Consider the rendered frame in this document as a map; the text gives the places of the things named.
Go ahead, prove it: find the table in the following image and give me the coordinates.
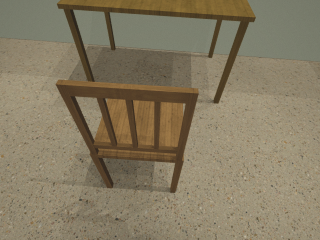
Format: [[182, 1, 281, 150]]
[[57, 0, 256, 104]]

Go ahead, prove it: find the chair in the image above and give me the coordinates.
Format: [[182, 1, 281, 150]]
[[55, 79, 199, 193]]

